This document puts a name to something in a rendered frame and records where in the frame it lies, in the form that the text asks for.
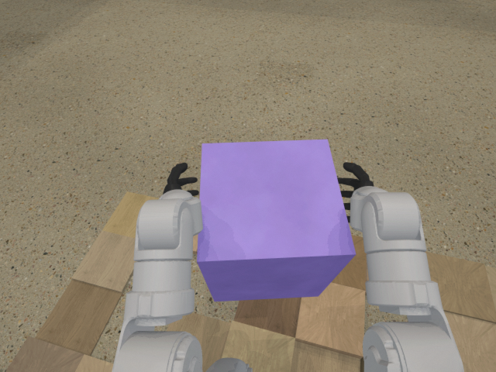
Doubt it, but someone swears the right robot forearm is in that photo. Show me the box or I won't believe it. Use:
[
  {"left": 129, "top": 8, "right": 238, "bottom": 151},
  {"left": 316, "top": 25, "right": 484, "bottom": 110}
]
[{"left": 350, "top": 186, "right": 464, "bottom": 372}]

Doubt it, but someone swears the left robot forearm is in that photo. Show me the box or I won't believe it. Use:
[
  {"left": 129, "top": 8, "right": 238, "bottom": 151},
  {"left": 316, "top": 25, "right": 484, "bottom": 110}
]
[{"left": 112, "top": 189, "right": 203, "bottom": 372}]

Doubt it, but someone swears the carton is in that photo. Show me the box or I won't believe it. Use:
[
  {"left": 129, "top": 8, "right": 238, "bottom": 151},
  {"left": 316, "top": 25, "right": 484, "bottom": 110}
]
[{"left": 197, "top": 139, "right": 356, "bottom": 301}]

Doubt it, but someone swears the right robot upper arm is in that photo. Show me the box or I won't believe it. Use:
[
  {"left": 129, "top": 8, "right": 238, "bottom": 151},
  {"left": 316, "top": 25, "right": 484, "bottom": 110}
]
[{"left": 363, "top": 322, "right": 463, "bottom": 372}]

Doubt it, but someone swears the left robot hand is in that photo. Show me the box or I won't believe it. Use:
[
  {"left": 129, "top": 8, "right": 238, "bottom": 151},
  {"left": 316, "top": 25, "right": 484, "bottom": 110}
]
[{"left": 163, "top": 163, "right": 199, "bottom": 196}]

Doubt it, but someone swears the left robot upper arm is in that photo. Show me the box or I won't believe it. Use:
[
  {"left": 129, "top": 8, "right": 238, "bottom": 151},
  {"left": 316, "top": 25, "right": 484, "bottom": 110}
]
[{"left": 113, "top": 331, "right": 203, "bottom": 372}]

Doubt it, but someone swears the right robot hand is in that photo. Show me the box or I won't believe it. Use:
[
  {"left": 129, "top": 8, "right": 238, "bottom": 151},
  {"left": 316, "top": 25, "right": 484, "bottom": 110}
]
[{"left": 337, "top": 162, "right": 374, "bottom": 223}]

